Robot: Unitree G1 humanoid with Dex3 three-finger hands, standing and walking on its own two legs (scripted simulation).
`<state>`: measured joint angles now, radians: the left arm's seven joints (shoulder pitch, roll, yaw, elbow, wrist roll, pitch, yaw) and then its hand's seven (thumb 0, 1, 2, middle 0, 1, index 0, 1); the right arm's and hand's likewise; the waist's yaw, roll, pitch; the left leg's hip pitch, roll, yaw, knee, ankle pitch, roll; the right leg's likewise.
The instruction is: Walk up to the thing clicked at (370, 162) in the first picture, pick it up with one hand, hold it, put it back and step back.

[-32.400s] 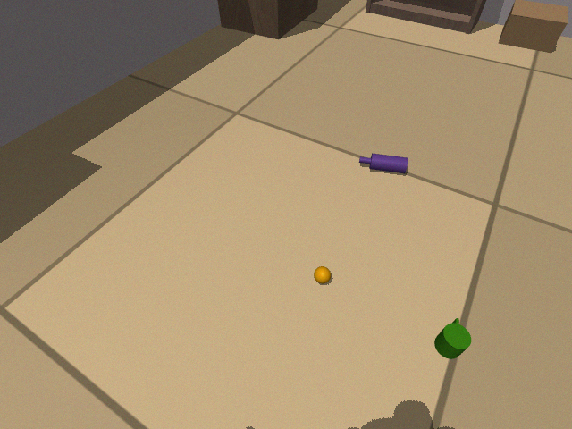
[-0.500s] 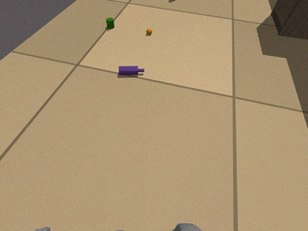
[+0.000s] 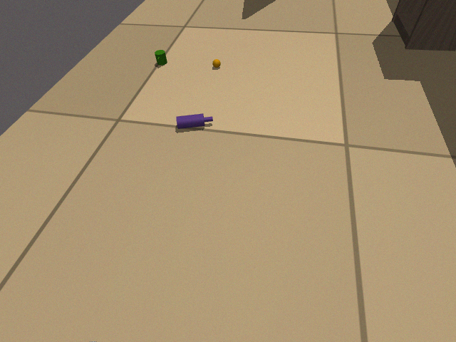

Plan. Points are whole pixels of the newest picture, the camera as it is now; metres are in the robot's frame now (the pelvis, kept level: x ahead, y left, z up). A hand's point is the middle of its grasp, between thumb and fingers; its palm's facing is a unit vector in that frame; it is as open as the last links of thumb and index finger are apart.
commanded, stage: stand
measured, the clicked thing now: (195, 120) +1.52 +0.24 -0.73
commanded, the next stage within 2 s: none
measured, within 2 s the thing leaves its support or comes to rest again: neither
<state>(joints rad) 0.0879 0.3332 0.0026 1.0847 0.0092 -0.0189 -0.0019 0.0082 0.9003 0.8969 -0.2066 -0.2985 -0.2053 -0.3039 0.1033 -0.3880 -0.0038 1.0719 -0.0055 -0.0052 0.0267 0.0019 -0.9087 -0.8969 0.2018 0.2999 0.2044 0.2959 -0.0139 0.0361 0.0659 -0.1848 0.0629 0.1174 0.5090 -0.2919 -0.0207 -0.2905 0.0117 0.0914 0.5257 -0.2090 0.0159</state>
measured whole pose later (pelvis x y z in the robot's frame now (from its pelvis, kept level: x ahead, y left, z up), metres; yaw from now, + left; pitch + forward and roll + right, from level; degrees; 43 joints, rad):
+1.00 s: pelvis +0.01 +0.00 +0.01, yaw +3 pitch -2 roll +0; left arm 0.10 0.34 -0.01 1.14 0.01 -0.01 0.00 0.01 0.90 0.90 -0.21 -0.30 -0.20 -0.30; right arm 0.09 -0.35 -0.02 1.14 -0.01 0.00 0.02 0.00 -0.91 -0.90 0.20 0.30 0.20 0.30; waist -0.01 0.01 0.06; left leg -0.09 0.04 0.07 0.33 -0.20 -0.03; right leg -0.17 -0.01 0.04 0.35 -0.14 0.02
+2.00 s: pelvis +0.02 +0.00 +0.01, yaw +4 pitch -2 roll +0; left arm 0.10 0.35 -0.01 1.13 0.01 -0.01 0.00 0.01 0.90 0.90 -0.21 -0.30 -0.20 -0.30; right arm 0.11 -0.35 -0.01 1.13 -0.01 0.00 0.01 0.00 -0.91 -0.90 0.20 0.30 0.20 0.30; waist -0.01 0.01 0.05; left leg -0.07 0.05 0.06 0.32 -0.21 -0.03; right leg -0.16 -0.01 0.03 0.34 -0.16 0.01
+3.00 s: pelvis +0.02 +0.00 +0.01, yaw +4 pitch -2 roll +0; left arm 0.11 0.35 -0.01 1.13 0.01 -0.01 0.00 0.01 0.90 0.90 -0.21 -0.30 -0.20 -0.30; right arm 0.12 -0.36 -0.01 1.13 -0.01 0.00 0.01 0.00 -0.91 -0.90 0.20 0.30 0.20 0.30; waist -0.01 0.01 0.06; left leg -0.07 0.04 0.05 0.31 -0.21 -0.03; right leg -0.15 -0.01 0.02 0.34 -0.16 0.01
